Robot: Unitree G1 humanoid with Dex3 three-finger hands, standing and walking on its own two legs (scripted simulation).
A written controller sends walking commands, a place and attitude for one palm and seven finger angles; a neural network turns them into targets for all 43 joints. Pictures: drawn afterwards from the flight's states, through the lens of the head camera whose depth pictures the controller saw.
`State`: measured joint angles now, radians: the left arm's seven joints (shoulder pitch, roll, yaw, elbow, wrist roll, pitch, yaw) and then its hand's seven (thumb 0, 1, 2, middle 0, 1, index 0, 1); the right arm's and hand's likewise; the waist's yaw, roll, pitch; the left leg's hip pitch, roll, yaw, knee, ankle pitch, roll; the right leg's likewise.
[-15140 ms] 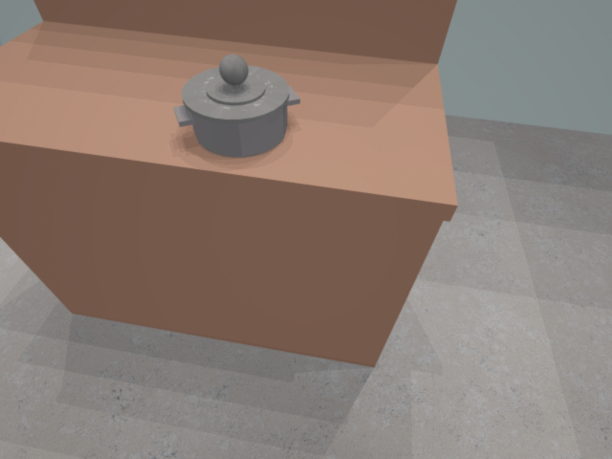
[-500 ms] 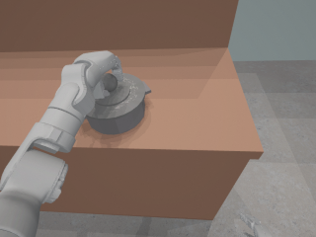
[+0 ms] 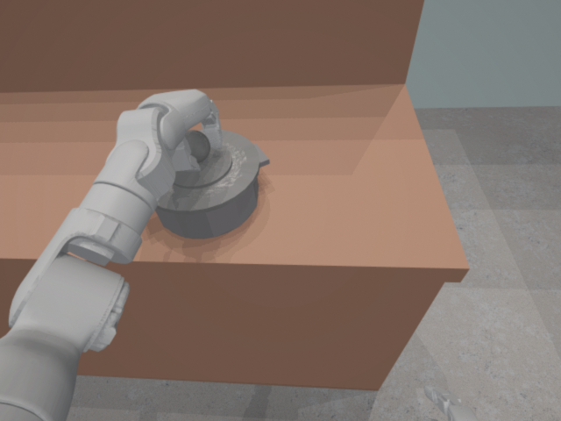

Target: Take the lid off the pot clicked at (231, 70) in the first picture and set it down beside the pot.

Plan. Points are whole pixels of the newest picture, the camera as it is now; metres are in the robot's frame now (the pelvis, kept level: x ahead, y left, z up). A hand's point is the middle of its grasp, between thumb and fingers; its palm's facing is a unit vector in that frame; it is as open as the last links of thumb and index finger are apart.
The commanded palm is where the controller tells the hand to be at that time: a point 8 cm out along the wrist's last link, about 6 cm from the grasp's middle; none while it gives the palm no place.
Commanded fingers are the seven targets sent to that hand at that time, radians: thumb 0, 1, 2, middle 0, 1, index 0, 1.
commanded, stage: close the fingers and squeeze the knob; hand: left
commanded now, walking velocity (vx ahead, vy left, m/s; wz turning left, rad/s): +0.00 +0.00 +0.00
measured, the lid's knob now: (193, 146) +0.47 +0.13 +0.16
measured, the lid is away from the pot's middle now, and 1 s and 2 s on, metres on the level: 0.01 0.01 0.01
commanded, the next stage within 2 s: lift the lid straight up in 0.56 s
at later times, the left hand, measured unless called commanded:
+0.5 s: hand (183, 151) +0.44 +0.14 +0.17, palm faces -0.29 -0.08 -0.95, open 7.5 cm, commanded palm +0.42 +0.15 +0.24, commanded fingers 0.00 0.62 0.91 -0.90 -1.02 -0.88 -1.01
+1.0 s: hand (177, 141) +0.44 +0.14 +0.19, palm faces -0.27 -0.08 -0.96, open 7.5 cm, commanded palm +0.42 +0.15 +0.27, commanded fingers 0.00 0.67 0.93 -0.92 -1.03 -0.89 -1.03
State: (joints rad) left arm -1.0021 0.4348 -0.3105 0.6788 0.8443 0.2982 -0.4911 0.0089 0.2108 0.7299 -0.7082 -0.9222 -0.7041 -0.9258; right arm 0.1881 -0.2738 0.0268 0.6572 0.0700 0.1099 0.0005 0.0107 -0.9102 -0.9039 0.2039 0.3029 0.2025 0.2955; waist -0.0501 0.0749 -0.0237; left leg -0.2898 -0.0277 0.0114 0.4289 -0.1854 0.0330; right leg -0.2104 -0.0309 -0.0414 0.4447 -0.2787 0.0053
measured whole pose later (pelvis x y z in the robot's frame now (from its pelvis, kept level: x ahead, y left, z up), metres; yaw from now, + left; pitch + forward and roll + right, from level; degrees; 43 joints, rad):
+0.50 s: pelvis +0.00 +0.00 +0.00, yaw +0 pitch +2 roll +0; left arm -0.95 0.46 -0.28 0.61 0.84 0.29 -0.48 0.00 0.22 0.73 -0.72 -0.93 -0.70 -0.93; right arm 0.18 -0.28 0.02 0.63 0.07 0.11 0.00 0.01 -0.91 -0.90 0.20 0.30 0.20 0.30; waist -0.05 0.07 -0.02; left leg -0.28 -0.02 0.02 0.43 -0.19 0.03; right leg -0.20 -0.03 -0.03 0.43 -0.27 0.01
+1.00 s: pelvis +0.00 +0.00 +0.00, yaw +0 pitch +2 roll +0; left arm -0.96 0.48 -0.28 0.57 0.83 0.30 -0.52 0.01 0.23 0.72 -0.72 -0.93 -0.71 -0.94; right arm 0.17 -0.28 0.02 0.65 0.07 0.09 0.00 0.01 -0.91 -0.90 0.20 0.30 0.20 0.30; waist -0.04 0.08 -0.01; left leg -0.26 -0.03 0.01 0.41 -0.18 0.03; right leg -0.18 -0.03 -0.04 0.42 -0.27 0.01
